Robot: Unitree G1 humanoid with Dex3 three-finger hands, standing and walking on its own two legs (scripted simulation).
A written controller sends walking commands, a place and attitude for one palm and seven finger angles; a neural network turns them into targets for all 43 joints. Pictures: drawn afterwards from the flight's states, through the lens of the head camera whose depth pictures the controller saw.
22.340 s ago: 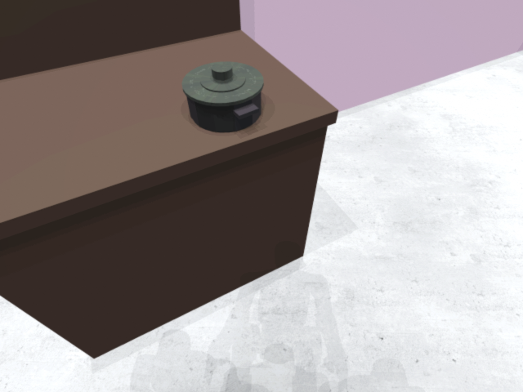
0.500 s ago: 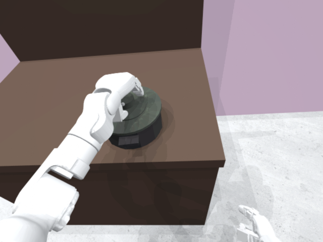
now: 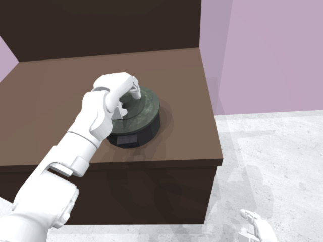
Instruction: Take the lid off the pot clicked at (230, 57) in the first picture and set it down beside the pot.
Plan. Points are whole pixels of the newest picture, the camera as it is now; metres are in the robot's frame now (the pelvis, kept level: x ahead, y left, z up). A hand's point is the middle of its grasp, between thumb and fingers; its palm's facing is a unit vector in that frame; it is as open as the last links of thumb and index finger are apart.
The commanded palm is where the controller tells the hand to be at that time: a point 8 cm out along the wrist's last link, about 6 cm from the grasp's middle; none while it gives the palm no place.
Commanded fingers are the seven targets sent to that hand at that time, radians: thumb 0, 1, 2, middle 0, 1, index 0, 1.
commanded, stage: close the fingers and squeeze the knob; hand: left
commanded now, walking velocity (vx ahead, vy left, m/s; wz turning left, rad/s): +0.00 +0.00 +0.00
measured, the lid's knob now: (124, 100) +0.45 +0.12 +0.12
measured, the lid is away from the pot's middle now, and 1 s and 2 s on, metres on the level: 0.00 0.00 0.00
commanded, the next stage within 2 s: lift the lid straight up in 0.90 s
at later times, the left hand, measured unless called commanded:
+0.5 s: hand (120, 103) +0.42 +0.12 +0.14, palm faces -0.26 -0.10 -0.96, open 7.5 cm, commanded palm +0.40 +0.13 +0.21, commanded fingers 0.00 0.33 1.06 -0.77 -0.87 -0.83 -0.90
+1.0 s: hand (119, 102) +0.43 +0.12 +0.14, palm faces -0.25 -0.11 -0.96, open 7.5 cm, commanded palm +0.40 +0.14 +0.21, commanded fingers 0.00 0.50 1.17 -0.89 -0.93 -0.96 -0.95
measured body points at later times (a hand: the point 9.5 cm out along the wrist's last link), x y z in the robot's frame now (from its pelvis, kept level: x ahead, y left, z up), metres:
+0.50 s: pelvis +0.00 +0.00 +0.00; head +0.02 -0.04 +0.45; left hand +0.43 +0.12 +0.19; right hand +0.18 -0.23 -0.12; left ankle +0.04 +0.11 -0.74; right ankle -0.04 -0.11 -0.74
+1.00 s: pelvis +0.00 +0.00 +0.00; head +0.01 -0.04 +0.45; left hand +0.44 +0.13 +0.19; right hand +0.16 -0.24 -0.12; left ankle +0.04 +0.11 -0.74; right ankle -0.04 -0.11 -0.74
